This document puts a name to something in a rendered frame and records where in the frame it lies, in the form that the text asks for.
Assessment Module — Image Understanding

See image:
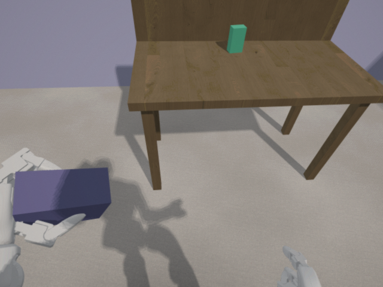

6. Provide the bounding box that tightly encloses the sponge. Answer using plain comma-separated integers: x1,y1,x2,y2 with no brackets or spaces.
13,167,111,225

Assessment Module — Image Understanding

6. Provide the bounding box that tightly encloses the robot left hand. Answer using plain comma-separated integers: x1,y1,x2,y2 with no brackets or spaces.
0,148,86,248

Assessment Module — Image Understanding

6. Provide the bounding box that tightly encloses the robot right hand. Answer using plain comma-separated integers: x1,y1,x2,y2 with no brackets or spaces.
277,246,321,287

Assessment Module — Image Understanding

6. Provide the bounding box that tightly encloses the table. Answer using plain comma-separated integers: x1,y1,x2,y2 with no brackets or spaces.
127,0,383,190

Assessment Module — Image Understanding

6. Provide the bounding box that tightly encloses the robot left forearm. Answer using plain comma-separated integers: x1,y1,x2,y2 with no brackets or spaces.
0,244,25,287

